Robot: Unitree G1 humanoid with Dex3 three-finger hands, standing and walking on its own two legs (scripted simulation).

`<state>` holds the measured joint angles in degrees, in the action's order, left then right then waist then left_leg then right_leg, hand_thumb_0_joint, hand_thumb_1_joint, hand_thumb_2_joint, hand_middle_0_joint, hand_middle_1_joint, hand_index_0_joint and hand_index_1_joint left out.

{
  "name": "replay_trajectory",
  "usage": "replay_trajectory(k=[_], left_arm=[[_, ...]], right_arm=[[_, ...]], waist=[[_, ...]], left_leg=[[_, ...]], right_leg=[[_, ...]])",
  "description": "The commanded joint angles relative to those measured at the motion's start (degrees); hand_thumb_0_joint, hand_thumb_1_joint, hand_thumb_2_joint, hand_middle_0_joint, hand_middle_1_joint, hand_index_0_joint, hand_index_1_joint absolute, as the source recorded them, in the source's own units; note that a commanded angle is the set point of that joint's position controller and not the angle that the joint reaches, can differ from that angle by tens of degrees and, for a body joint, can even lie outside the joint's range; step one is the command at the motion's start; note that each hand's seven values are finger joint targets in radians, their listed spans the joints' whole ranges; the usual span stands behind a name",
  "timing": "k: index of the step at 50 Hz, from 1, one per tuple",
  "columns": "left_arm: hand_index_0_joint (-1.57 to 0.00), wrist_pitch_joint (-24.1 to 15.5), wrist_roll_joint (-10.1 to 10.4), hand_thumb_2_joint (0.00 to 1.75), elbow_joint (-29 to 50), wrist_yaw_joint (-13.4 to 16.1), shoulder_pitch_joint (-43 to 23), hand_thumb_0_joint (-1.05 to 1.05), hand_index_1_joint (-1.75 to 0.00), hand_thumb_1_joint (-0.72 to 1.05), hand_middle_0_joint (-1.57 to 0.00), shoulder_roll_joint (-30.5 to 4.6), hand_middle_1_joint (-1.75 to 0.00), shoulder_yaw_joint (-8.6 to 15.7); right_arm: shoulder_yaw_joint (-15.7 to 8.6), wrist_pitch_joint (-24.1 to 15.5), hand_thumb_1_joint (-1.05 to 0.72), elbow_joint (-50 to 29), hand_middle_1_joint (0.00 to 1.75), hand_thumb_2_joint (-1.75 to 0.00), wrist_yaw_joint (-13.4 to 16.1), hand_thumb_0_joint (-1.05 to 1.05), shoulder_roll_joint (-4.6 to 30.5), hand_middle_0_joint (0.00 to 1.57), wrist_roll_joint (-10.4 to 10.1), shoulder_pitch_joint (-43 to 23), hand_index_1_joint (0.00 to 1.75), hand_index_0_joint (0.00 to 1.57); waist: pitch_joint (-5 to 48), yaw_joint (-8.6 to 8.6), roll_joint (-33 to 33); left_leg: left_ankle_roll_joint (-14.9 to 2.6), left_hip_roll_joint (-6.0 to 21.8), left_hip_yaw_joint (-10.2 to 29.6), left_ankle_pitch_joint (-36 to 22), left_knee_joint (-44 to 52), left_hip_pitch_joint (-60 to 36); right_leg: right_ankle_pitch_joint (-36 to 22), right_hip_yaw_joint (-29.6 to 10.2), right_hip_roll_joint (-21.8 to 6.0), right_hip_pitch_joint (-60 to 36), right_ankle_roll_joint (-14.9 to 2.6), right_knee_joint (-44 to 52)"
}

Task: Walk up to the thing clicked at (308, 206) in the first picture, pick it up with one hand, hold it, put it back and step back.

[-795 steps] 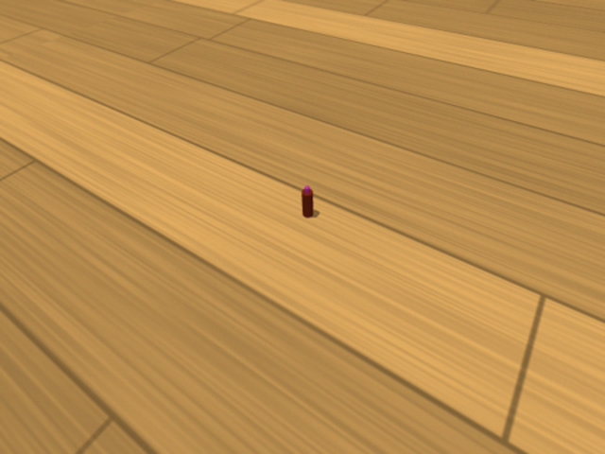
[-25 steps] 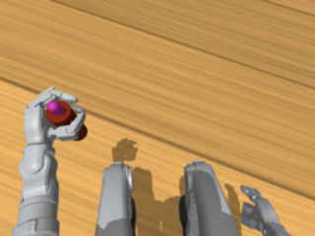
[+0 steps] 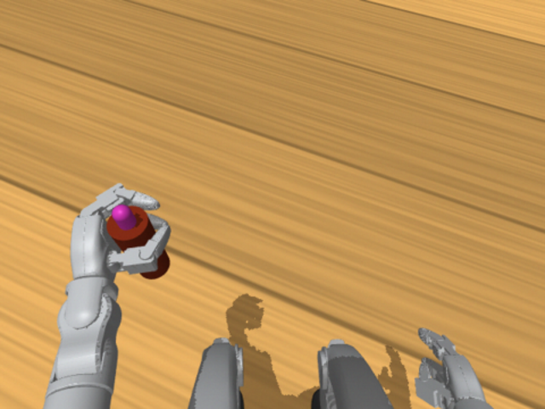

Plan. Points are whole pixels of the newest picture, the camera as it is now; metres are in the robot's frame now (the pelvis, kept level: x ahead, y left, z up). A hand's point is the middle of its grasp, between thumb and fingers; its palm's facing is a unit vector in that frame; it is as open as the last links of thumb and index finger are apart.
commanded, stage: lift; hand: left
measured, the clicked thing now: (139, 241) +0.36 +0.21 +0.01
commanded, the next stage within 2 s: hold in 1.10 s
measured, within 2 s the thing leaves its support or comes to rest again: neither
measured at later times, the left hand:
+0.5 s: hand (141, 209) +0.35 +0.17 +0.11, palm faces +0.10 -0.99 -0.02, open 6.7 cm
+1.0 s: hand (140, 189) +0.36 +0.17 +0.14, palm faces +0.09 -1.00 -0.01, open 6.7 cm
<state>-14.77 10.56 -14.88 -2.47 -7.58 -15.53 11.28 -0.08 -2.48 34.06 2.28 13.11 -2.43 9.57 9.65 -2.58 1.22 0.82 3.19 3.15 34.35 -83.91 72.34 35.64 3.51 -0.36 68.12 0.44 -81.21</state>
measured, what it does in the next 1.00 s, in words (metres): rises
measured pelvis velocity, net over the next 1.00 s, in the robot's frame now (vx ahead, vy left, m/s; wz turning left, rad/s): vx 0.03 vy -0.01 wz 0.02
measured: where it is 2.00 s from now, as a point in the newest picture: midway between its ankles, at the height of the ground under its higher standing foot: outside the picture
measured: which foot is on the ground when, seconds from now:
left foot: down 0.00-1.00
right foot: down 0.00-1.00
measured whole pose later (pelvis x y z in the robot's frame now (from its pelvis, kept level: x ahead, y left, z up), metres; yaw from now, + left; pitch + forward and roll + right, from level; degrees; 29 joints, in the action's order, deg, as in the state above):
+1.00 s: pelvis +0.03 -0.01 +0.10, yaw +1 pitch +10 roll -1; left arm -19.8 10.2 -24.6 -4.3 -7.9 -11.6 8.6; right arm 0.2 -2.4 37.8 2.0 12.5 -0.9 13.4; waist 3.4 -2.1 0.8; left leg 1.2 2.9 0.8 25.4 -55.2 39.9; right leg 26.6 2.3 -0.4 36.9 0.2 -53.5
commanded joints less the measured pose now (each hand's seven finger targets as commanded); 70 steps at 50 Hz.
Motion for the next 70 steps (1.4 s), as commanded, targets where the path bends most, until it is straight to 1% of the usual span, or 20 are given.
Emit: replay_trajectory(k=[1,3,4,9,12,17,19,23,31,38,41,43,46,47,51,53,55,64,66,70], left_arm=[[-1.32,-5.37,1.11,1.25,15.08,-0.87,-14.43,0.0,-1.37,0.46,-1.3,-5.95,-1.38,0.08],[-1.34,-5.74,1.58,1.24,14.7,-0.86,-15.0,0.0,-1.37,0.47,-1.32,-5.96,-1.38,0.79],[-1.34,-6.03,1.76,1.24,14.19,-0.42,-15.02,0.0,-1.37,0.46,-1.32,-7.51,-1.38,3.15],[-1.32,-7.41,1.35,1.25,13.73,0.58,-14.95,0.0,-1.37,0.49,-1.31,-7.32,-1.38,3.36],[-1.32,-8.15,0.58,1.26,12.74,0.66,-15.56,0.0,-1.37,0.5,-1.31,-6.64,-1.38,1.95],[-1.32,-8.27,0.86,1.25,12.02,-0.34,-15.59,0.0,-1.36,0.5,-1.3,-5.28,-1.37,0.12],[-1.32,-8.31,0.9,1.24,11.78,-0.42,-16.73,0.0,-1.35,0.5,-1.3,-5.09,-1.36,-0.03],[-1.31,-8.72,0.76,1.23,9.73,0.26,-16.81,0.0,-1.34,0.49,-1.3,-5.52,-1.35,1.29],[-1.29,-9.6,0.12,1.23,8.48,-0.16,-18.4,0.0,-1.33,0.5,-1.28,-4.75,-1.34,0.29],[-1.29,-10.32,0.75,1.22,6.81,-0.93,-18.51,0.0,-1.32,0.51,-1.28,-5.06,-1.33,1.25],[-1.29,-10.49,1.06,1.24,7.08,-1.22,-18.15,0.0,-1.34,0.48,-1.28,-3.81,-1.34,0.01],[-1.28,-10.79,0.98,1.22,7.89,-1.45,-19.35,0.0,-1.33,0.48,-1.27,-4.78,-1.33,0.4],[-1.29,-10.43,0.98,1.23,4.28,-1.63,-16.9,0.0,-1.33,0.51,-1.28,-3.16,-1.34,0.0],[-1.29,-10.85,0.95,1.23,7.84,-1.64,-19.96,0.0,-1.33,0.51,-1.28,-4.2,-1.34,0.03],[-1.28,-10.93,0.81,1.22,7.5,-1.57,-19.21,0.0,-1.31,0.54,-1.27,-4.74,-1.32,0.7],[-1.28,-10.47,1.03,1.23,3.73,-1.66,-16.66,0.0,-1.31,0.55,-1.26,-4.09,-1.32,1.27],[-1.28,-10.92,1.05,1.23,5.79,-1.52,-19.4,0.0,-1.32,0.53,-1.27,-3.91,-1.33,0.81],[-1.26,-10.59,1.27,1.2,3.69,-2.13,-17.53,0.0,-1.32,0.51,-1.25,-3.53,-1.32,0.62],[-1.24,-11.04,1.17,1.19,7.03,-1.61,-19.84,0.0,-1.31,0.48,-1.24,-3.85,-1.31,0.67],[-1.24,-10.76,0.18,1.19,4.67,-1.02,-17.72,0.0,-1.31,0.48,-1.24,-3.44,-1.3,-0.01]], right_arm=[[-3.37,-2.75,-0.9,-5.53,0.3,-0.9,0.24,0.0,8.73,0.2,0.29,2.67,0.3,0.2],[-3.46,-3.02,-0.9,-5.14,0.3,-0.89,0.1,0.0,8.84,0.2,0.32,3.14,0.3,0.2],[-3.47,-2.99,-0.9,-5.23,0.3,-0.89,0.02,0.0,8.84,0.2,0.25,3.31,0.3,0.2],[-2.88,-2.84,-0.9,-5.25,0.3,-0.89,0.28,0.0,7.86,0.2,0.64,3.36,0.3,0.2],[-2.86,-2.86,-0.9,-5.3,0.3,-0.9,0.16,0.0,7.93,0.2,0.99,3.07,0.3,0.2],[-2.78,-2.81,-0.9,-5.11,0.3,-0.89,0.41,0.0,7.93,0.2,1.1,4.15,0.3,0.2],[-2.74,-2.86,-0.9,-4.77,0.3,-0.89,0.39,0.0,7.81,0.2,1.15,3.67,0.3,0.2],[-2.63,-2.79,-0.9,-4.79,0.3,-0.89,0.51,0.0,7.6,0.2,1.18,3.36,0.3,0.2],[-2.55,-2.65,-0.9,-4.46,0.3,-0.89,0.27,0.0,7.24,0.2,1.61,3.07,0.3,0.2],[-2.56,-2.62,-0.9,-3.67,0.3,-0.89,0.32,0.0,7.34,0.2,1.58,3.19,0.3,0.2],[-2.43,-2.71,-0.9,-3.56,0.3,-0.9,0.32,0.0,7.21,0.2,1.66,3.49,0.3,0.2],[-2.35,-2.62,-0.9,-3.54,0.3,-0.89,0.35,0.0,7.02,0.2,1.55,2.93,0.3,0.2],[-2.76,-2.47,-0.9,-2.27,0.3,-0.89,0.25,0.0,7.39,0.2,1.73,4.1,0.3,0.2],[-2.74,-2.52,-0.9,-3.28,0.3,-0.89,0.32,0.0,7.5,0.2,1.73,3.3,0.3,0.2],[-2.84,-2.08,-0.89,-3.45,0.3,-0.89,0.24,0.0,7.62,0.2,1.9,3.46,0.3,0.2],[-2.68,-1.64,-0.89,-1.99,0.3,-0.89,0.07,0.0,7.2,0.2,1.87,4.65,0.3,0.2],[-2.74,-1.66,-0.89,-2.95,0.3,-0.89,-0.05,0.0,7.2,0.2,1.87,3.87,0.3,0.2],[-3.05,-0.81,-0.9,-1.97,0.3,-0.9,-0.27,0.0,7.56,0.2,1.95,5.13,0.3,0.2],[-2.75,-0.69,-0.89,-3.21,0.3,-0.9,-0.26,0.0,7.08,0.2,1.92,4.11,0.3,0.2],[-3.04,-0.53,-0.89,-2.52,0.3,-0.9,-0.34,0.0,7.24,0.2,1.95,4.09,0.3,0.2]], waist=[[21.89,-0.07,6.55],[21.47,-0.26,6.06],[21.28,0.45,5.5],[19.65,0.59,2.91],[18.28,0.56,3.55],[19.25,-0.2,2.4],[16.42,-0.04,2.57],[15.88,0.36,1.1],[12.91,0.3,2.51],[12.46,0.24,1.68],[13.23,-0.12,0.56],[12.35,0.42,1.6],[11.17,-0.14,0.43],[12.32,0.23,2.13],[14.07,0.74,2.47],[10.88,0.68,0.06],[11.16,0.54,0.85],[12.14,0.47,0.32],[12.26,0.89,0.37],[10.4,0.88,0.12]], left_leg=[[-0.98,-1.55,0.88,-16.68,16.49,-27.37],[-0.76,-1.35,1.29,-18.53,17.93,-28.86],[-0.82,-1.44,1.21,-18.49,18.62,-29.17],[-1.41,-2.13,-0.46,-18.01,21.34,-29.37],[-1.16,-2.05,-0.22,-16.35,23.87,-31.19],[-1.48,-2.24,-1.37,-21.36,25.19,-35.08],[-1.34,-2.2,-1.23,-18.46,26.96,-35.31],[-1.4,-2.18,-1.62,-18.36,28.98,-36.31],[-1.16,-2.2,-1.99,-17.93,32.86,-39.61],[-1.18,-2.2,-2.27,-19.46,34.65,-42.27],[-1.39,-2.19,-2.53,-21.29,34.8,-43.14],[-1.4,-2.42,-2.83,-21.42,35.14,-43.12],[-1.38,-2.3,-2.73,-21.68,35.86,-43.74],[-1.2,-2.24,-2.7,-22.09,36.2,-44.79],[-1.1,-2.14,-2.53,-26.56,36.37,-47.13],[-1.28,-2.24,-2.57,-26.3,36.68,-45.25],[-1.33,-2.22,-2.88,-25.68,37.01,-45.99],[-1.63,-2.1,-3.1,-30.54,37.46,-48.77],[-1.62,-2.42,-3.42,-28.81,37.97,-48.17],[-1.46,-2.33,-3.27,-28.17,39.05,-48.64]], right_leg=[[-18.13,-0.65,1.6,-12.6,-1.91,14.86],[-19.49,-0.23,1.67,-14.2,-1.92,15.64],[-19.42,-0.28,1.64,-15.32,-1.93,16.21],[-21.07,-1.26,1.38,-21.77,-1.47,20.71],[-19.26,-0.97,1.36,-22.01,-1.6,21.95],[-25.24,-1.55,1.37,-27.83,-1.14,25.35],[-22.3,-1.48,1.32,-27.2,-1.13,26.93],[-22.29,-1.42,1.38,-30.27,-1.02,28.89],[-21.96,-1.45,1.25,-32.17,-1.19,31.88],[-23.39,-1.49,1.29,-35.16,-1.02,33.87],[-25.7,-1.78,1.18,-37.11,-0.77,34.68],[-26.01,-2.07,1.02,-37.43,-0.79,35.21],[-26.25,-1.87,1.2,-37.51,-0.79,35.55],[-26.35,-1.83,1.13,-37.55,-0.98,35.64],[-29.53,-1.42,1.39,-39.33,-1.11,35.62],[-29.68,-1.37,1.42,-40.34,-0.89,36.1],[-29.44,-1.73,1.3,-39.85,-0.81,36.67],[-33.97,-1.88,1.17,-42.71,-0.54,37.71],[-33.48,-2.14,0.83,-44.04,-0.35,38.47],[-31.87,-1.78,1.05,-43.57,-0.55,38.97]])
